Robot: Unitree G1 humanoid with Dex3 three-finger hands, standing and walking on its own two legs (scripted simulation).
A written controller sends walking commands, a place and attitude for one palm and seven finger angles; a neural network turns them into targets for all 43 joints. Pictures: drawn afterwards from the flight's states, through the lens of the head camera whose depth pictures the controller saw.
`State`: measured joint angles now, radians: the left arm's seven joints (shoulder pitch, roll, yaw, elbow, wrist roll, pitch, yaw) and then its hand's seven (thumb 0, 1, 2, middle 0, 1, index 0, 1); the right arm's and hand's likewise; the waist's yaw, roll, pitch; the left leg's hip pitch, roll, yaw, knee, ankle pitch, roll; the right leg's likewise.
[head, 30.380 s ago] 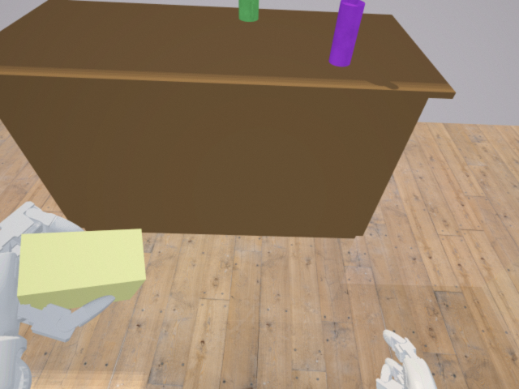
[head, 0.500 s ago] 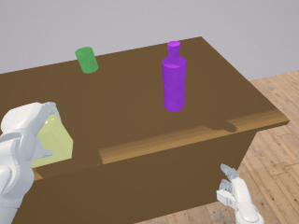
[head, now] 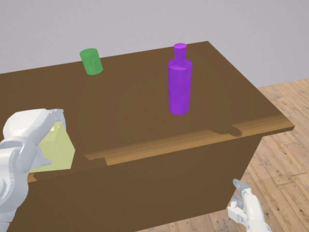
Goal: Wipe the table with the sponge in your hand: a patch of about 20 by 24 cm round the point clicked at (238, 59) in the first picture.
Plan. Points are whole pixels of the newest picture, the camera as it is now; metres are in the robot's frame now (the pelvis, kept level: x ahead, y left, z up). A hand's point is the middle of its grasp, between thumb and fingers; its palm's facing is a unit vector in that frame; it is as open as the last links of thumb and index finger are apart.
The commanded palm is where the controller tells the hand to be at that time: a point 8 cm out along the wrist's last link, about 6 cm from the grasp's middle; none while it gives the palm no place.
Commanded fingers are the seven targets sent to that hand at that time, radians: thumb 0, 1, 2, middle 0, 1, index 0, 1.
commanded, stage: lower the sponge onto the table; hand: left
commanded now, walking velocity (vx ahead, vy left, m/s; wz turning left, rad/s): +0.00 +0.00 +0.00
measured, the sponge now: (47, 152) +0.23 +0.33 +0.11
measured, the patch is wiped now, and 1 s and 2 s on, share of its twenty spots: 0.10 0.15 0.20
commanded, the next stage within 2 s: wipe forward along the first lane in 0.70 s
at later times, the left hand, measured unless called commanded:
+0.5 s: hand (44, 135) +0.25 +0.32 +0.16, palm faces +0.08 -0.02 -1.00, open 10.0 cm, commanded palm +0.21 +0.32 +0.22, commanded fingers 0.00 0.10 1.30 -1.20 -1.60 -1.20 -1.60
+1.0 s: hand (38, 133) +0.25 +0.34 +0.15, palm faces +0.02 -0.02 -1.00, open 10.1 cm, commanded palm +0.23 +0.34 +0.20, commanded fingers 0.00 0.10 1.30 -1.20 -1.60 -1.20 -1.60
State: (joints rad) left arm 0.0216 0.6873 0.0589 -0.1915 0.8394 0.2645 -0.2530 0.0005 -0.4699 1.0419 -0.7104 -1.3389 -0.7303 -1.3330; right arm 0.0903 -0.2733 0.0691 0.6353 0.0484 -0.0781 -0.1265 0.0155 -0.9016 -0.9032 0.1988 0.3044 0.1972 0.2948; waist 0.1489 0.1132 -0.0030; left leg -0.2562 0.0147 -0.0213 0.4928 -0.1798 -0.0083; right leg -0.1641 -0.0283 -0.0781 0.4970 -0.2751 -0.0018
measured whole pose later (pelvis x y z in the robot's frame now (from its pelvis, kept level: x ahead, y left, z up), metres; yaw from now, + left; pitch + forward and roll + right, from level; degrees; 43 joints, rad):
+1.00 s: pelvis +0.01 +0.00 +0.00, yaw +0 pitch -2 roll -1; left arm -0.03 0.67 0.11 -0.04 0.84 0.26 -0.18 0.00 -0.49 1.05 -0.72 -1.32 -0.74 -1.31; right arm 0.10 -0.29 0.05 0.66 0.05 -0.03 -0.11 0.01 -0.90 -0.90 0.20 0.30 0.20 0.29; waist 0.13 0.11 -0.02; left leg -0.28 0.02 -0.03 0.52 -0.20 -0.01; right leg -0.17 -0.02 -0.08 0.49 -0.28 0.00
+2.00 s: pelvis +0.00 +0.01 -0.01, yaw +0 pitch +4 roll -2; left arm -0.50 0.76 0.12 0.61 0.96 0.05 -0.21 0.01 -0.53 1.07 -0.74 -1.30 -0.76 -1.30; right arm 0.24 -0.30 0.00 0.67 0.08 0.07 -0.10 0.01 -0.90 -0.90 0.20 0.30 0.20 0.29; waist 0.05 0.10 -0.05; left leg -0.43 0.02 -0.03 0.57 -0.20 0.01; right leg -0.32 -0.02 -0.08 0.53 -0.28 0.00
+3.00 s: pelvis +0.03 +0.03 +0.00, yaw -1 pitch +6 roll -2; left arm -0.64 0.69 0.00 0.63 0.94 0.10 -0.12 0.01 -0.51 1.08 -0.71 -1.33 -0.72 -1.33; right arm 0.22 -0.28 0.00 0.67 0.10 0.07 -0.07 0.01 -0.90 -0.90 0.20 0.30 0.20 0.29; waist 0.05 0.08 -0.06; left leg -0.40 0.00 -0.01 0.51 -0.22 0.03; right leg -0.28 -0.04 -0.06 0.44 -0.26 0.01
